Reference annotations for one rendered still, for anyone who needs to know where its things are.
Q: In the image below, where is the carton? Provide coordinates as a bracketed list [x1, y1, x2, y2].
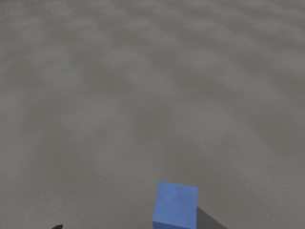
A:
[152, 181, 197, 229]

